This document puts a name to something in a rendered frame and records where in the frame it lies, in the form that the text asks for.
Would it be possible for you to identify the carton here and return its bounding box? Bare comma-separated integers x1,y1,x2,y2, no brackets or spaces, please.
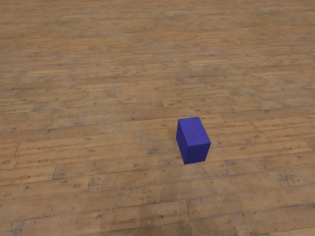
176,116,211,165

